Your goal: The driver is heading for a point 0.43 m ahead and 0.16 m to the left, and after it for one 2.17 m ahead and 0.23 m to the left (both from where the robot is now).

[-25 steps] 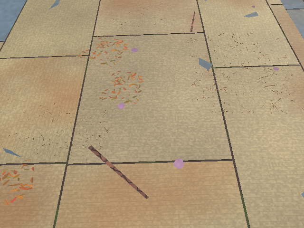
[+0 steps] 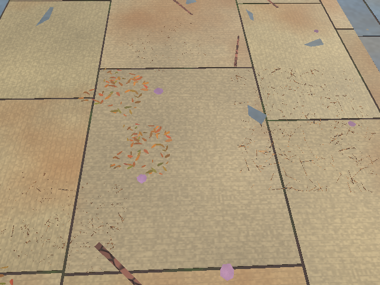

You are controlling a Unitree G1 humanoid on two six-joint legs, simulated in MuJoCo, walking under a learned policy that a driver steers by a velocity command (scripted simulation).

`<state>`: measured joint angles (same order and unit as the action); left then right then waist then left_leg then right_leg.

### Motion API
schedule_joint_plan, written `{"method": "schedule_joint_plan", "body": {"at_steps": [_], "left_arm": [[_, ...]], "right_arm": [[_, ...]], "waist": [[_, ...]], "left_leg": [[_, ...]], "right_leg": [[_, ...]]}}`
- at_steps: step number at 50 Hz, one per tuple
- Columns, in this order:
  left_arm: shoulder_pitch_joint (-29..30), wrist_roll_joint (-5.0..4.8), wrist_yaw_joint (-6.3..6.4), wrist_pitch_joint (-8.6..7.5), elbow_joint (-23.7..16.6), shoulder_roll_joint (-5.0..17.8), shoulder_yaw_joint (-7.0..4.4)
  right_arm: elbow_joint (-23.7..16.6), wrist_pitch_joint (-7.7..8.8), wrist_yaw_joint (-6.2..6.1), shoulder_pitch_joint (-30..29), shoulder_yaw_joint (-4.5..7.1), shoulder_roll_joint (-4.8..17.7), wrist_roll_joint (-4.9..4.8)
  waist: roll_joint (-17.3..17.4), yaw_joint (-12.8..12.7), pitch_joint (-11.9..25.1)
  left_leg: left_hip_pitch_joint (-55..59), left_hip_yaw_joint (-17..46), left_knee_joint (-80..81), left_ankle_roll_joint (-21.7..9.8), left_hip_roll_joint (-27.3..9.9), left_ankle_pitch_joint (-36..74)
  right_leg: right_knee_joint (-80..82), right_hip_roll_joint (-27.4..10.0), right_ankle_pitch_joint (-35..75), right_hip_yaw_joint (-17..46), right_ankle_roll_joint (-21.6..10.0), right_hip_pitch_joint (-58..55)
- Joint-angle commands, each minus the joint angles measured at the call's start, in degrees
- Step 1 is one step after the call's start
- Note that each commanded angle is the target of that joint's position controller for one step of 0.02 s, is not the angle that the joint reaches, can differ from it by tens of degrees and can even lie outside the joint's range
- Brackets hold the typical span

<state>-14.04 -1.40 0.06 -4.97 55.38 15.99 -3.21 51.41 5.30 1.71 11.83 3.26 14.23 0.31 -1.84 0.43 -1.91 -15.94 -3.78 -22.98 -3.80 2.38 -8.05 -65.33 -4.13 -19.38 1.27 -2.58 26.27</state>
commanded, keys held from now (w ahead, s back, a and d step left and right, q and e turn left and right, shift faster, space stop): w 0.10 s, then w+q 0.90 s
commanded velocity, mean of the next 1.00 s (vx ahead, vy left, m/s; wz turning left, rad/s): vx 0.50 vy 0.00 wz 0.40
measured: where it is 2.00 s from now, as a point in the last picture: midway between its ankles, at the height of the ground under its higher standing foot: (127, 152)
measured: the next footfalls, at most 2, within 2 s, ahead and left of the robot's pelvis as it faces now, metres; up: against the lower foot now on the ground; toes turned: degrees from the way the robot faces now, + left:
right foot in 0.36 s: +0.38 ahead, -0.16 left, +0.00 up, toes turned +5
left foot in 0.90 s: +0.58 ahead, +0.17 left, +0.00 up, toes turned +27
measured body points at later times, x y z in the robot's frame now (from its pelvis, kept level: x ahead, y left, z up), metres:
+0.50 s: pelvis +0.27 -0.06 +0.00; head +0.30 -0.07 +0.45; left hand +0.37 +0.22 -0.11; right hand +0.35 -0.33 -0.14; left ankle +0.17 +0.08 -0.65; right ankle +0.34 -0.16 -0.74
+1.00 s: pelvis +0.51 +0.06 -0.01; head +0.54 +0.09 +0.43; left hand +0.47 +0.36 -0.14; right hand +0.76 -0.12 -0.12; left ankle +0.54 +0.15 -0.74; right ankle +0.46 -0.13 -0.64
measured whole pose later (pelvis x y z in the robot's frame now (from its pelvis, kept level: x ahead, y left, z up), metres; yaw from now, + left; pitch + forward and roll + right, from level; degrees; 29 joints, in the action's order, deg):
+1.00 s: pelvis +0.51 +0.06 -0.01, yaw +27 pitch +1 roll -1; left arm -11.3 -1.4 0.1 -6.1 51.3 16.5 -4.0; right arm 43.2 2.6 2.1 10.2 5.2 16.3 -1.1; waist -0.1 -0.5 -4.0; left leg -23.1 -1.9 -32.9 -5.7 3.3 -10.9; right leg -68.6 -3.9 -25.2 -0.4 0.4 19.2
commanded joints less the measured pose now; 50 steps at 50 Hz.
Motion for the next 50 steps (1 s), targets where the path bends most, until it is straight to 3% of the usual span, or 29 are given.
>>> {"method": "schedule_joint_plan", "body": {"at_steps": [1,3,6,9,12,15,17,18,19,20,21,22,23,25,27,29,33,37,39,40,42,43,44,45,46,47,48,49,50], "left_arm": [[-2.3,0.44,0.40,0.73,-2.3,2.9,-1.03],[1.7,0.93,0.54,1.06,-3.8,3.1,-1.14],[7.7,1.29,0.23,0.71,-5.7,2.6,-1.06],[14.1,1.03,-0.22,0.11,-7.5,1.8,-0.65],[18.6,0.57,-1.01,-0.56,-9.1,2.2,-0.39],[17.7,0.34,-1.62,-1.50,-9.6,4.6,-1.00],[9.7,0.41,-1.36,-1.98,-7.6,7.2,-2.33],[0.2,1.09,-0.88,-2.22,-5.3,10.2,-3.62],[-7.8,2.06,-0.41,-2.01,-4.3,15.7,-5.01],[-9.2,1.63,-0.68,-1.43,-3.8,14.1,-4.49],[-5.5,1.36,-0.65,-1.42,-4.7,9.0,-2.97],[-1.7,1.27,-0.51,-1.32,-5.6,6.4,-2.23],[2.0,1.45,-0.61,-1.34,-5.7,4.9,-1.71],[5.6,2.11,-0.62,-1.55,-5.5,3.3,-1.32],[5.7,2.18,-0.40,-1.93,-4.9,4.2,-1.77],[4.8,2.31,0.08,-2.13,-4.2,5.4,-2.26],[3.3,2.22,0.87,-1.62,-3.8,7.0,-2.75],[-0.4,1.35,1.26,-0.54,-3.1,8.9,-3.32],[-1.9,0.73,1.19,0.30,-2.7,9.7,-3.67],[-2.0,0.43,1.17,0.73,-2.7,10.2,-3.86],[-0.9,-0.10,1.29,1.50,-3.2,11.9,-4.35],[-0.2,-0.35,1.34,2.01,-3.5,12.5,-4.51],[0.6,-0.49,1.38,2.31,-3.9,12.0,-4.22],[-0.4,1.25,1.37,1.91,-5.1,9.1,-3.13],[-4.7,2.77,0.49,-0.01,-8.5,0.8,-0.57],[2.6,0.04,-0.24,-2.37,-9.4,5.9,-1.33],[6.9,-1.74,-0.55,-3.53,-10.8,7.8,-1.87],[6.7,-0.79,-0.16,-4.02,-10.2,7.2,-1.73],[5.9,0.74,0.22,-3.81,-9.3,7.6,-2.21]], "right_arm": [[-2.0,1.17,-0.13,0.4,1.26,6.6,0.00],[-1.1,1.14,-0.80,2.2,1.68,8.2,-0.01],[0.0,0.65,-1.61,4.7,1.69,8.5,-0.41],[1.4,0.23,-2.03,8.0,1.83,9.1,-1.03],[2.6,-0.47,-2.33,10.7,2.07,9.4,-1.53],[2.8,-1.22,-2.86,10.4,2.66,10.2,-1.76],[2.1,-1.72,-2.92,8.7,2.67,9.9,-1.70],[1.2,-1.77,-2.80,8.4,1.81,7.5,-1.17],[-0.8,-1.29,-2.66,12.3,0.42,2.3,-0.72],[-1.3,-0.44,-2.60,14.6,-0.08,1.4,-1.80],[-1.3,-0.17,-2.59,11.4,1.53,7.4,-2.97],[-2.2,-0.27,-2.69,7.9,1.90,8.4,-3.23],[-2.4,-0.62,-2.87,6.5,2.07,7.7,-2.80],[-2.6,-2.01,-2.77,7.1,2.50,5.6,-2.30],[-3.6,-3.19,-2.57,6.4,2.39,3.9,-2.26],[-5.0,-3.77,-2.52,4.3,2.56,3.9,-1.91],[-7.1,-3.37,-1.25,-1.3,2.16,3.3,-1.65],[-10.5,-3.27,0.32,-9.5,1.30,2.6,-1.50],[-12.1,-3.41,0.98,-11.6,1.25,3.1,-1.59],[-12.8,-3.49,1.27,-11.9,1.40,3.6,-1.61],[-13.2,-3.76,1.51,-9.1,2.38,5.6,-1.58],[-12.2,-3.86,1.45,-3.7,3.46,7.4,-1.75],[-9.7,-3.93,0.93,5.7,5.31,10.5,-1.95],[-7.7,-4.52,-0.44,14.2,7.41,16.2,-2.06],[-8.5,-3.70,-0.43,11.1,7.55,21.3,-2.25],[-9.9,-2.81,0.05,12.9,5.88,15.9,-1.56],[-9.4,-1.92,0.21,10.8,4.97,13.0,-1.09],[-10.0,-1.49,0.12,7.1,4.41,11.2,-1.29],[-10.9,-1.47,-0.05,2.9,3.79,9.2,-1.18]], "waist": [[6.0,-1.4,2.6],[5.0,-0.9,0.9],[4.9,0.6,-0.4],[4.7,2.5,-1.6],[5.2,3.7,-2.5],[6.6,1.6,-1.5],[7.2,-2.9,2.6],[5.4,-6.7,9.9],[-5.9,-6.9,19.5],[-17.1,-6.1,24.4],[-10.4,-6.1,16.7],[-7.0,-5.3,10.6],[-4.2,-3.6,6.4],[-5.8,-0.7,2.7],[-4.5,0.0,1.5],[-2.5,0.1,0.6],[-1.3,-1.2,-0.8],[-0.1,-4.2,-3.3],[-0.4,-4.4,-4.0],[-0.8,-4.0,-3.8],[-2.8,-1.2,-0.6],[-3.2,2.1,2.6],[-1.8,7.2,7.4],[6.1,9.7,12.6],[18.5,1.8,17.6],[10.2,6.4,20.5],[7.9,6.3,12.6],[3.6,3.8,9.1],[2.8,1.3,6.4]], "left_leg": [[6.2,15.6,15.0,-10.0,-15.6,6.6],[6.5,13.8,16.6,-10.4,-15.6,7.7],[7.2,10.5,17.2,-8.9,-13.7,8.4],[7.5,9.4,16.6,-7.9,-12.5,7.3],[10.8,11.1,13.9,-7.8,-14.0,6.4],[13.9,14.3,9.6,-6.5,-16.1,7.4],[13.0,13.9,1.4,-4.7,-14.2,15.4],[7.4,11.5,-11.0,-2.9,-10.5,14.3],[-11.5,6.0,-32.3,1.1,-2.6,-2.8],[-23.3,8.6,-44.9,2.0,0.2,-27.0],[-27.8,11.9,-50.8,1.4,-3.4,-24.4],[-28.7,10.3,-51.0,0.8,-6.1,-19.4],[-26.5,9.6,-48.7,1.0,-8.1,-14.9],[-21.1,9.8,-44.6,1.1,-10.8,-10.0],[-20.9,9.3,-43.0,1.6,-11.5,-7.2],[-23.4,9.8,-39.5,2.2,-11.6,-2.9],[-23.5,7.5,-26.9,2.7,-10.8,7.6],[-23.6,3.3,-18.0,1.8,-9.7,9.0],[-24.1,2.1,-15.5,0.8,-8.9,5.8],[-23.2,1.1,-14.7,0.0,-8.1,3.4],[-16.4,-2.2,-14.2,-2.2,-4.5,-2.5],[-9.1,-3.8,-13.3,-3.7,-1.9,-4.0],[4.5,-4.1,-9.4,-5.8,0.9,-0.4],[21.7,9.5,-7.7,-9.3,-6.6,-1.0],[37.3,42.8,0.0,-20.1,-19.5,-11.6],[38.2,49.7,7.3,-19.7,-21.6,-15.5],[33.2,41.5,7.7,-17.0,-20.3,-10.1],[25.1,34.5,7.1,-14.9,-17.7,-4.5],[17.2,28.7,7.6,-13.5,-15.4,1.2]], "right_leg": [[3.5,-4.6,4.3,2.3,0.8,7.3],[9.3,-5.0,9.5,2.1,2.0,11.0],[20.0,-4.1,19.1,1.3,2.8,12.0],[29.5,-1.5,24.6,-0.1,3.4,9.0],[34.6,-0.1,23.9,0.4,3.6,8.0],[38.0,0.5,19.5,1.6,2.4,3.8],[40.0,2.1,16.0,-0.1,0.6,-8.0],[37.9,-1.2,16.4,2.4,-1.9,-22.6],[38.0,-14.9,12.3,20.0,-8.0,-44.8],[46.3,-21.3,1.9,39.1,-12.6,-50.1],[48.1,-19.2,-4.1,34.0,-10.2,-43.5],[49.2,-17.4,-3.2,25.7,-7.9,-35.8],[51.4,-15.1,0.6,19.7,-6.9,-28.1],[55.1,-12.3,6.2,11.2,-5.9,-19.1],[57.4,-12.1,11.4,6.0,-6.9,-16.9],[58.4,-12.2,15.7,2.0,-7.6,-17.4],[59.0,-10.7,20.3,-5.9,-6.7,-19.6],[58.3,-12.0,21.7,-10.2,-6.1,-24.7],[56.2,-13.2,24.7,-11.4,-5.4,-28.9],[54.2,-13.7,29.0,-12.1,-4.9,-30.6],[46.4,-13.7,47.9,-13.9,-3.7,-32.3],[38.2,-13.0,55.9,-14.9,-2.9,-31.7],[25.8,-10.7,55.3,-16.5,-1.0,-26.9],[7.1,-7.9,34.5,-16.7,2.0,-11.7],[-10.5,4.5,-14.6,-8.1,5.0,12.5],[-15.0,4.0,-14.7,2.8,3.6,18.8],[-13.4,1.6,-8.9,2.5,1.9,23.1],[-8.6,-1.0,-3.9,2.8,1.3,20.1],[-3.5,-2.7,-1.0,3.0,1.6,15.5]]}}
Keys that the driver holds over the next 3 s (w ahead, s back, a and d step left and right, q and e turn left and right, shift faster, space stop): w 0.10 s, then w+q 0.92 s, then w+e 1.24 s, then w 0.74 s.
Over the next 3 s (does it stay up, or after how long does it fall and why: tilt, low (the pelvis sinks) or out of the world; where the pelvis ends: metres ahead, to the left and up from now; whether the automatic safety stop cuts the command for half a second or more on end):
stays up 1.63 0.23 -0.02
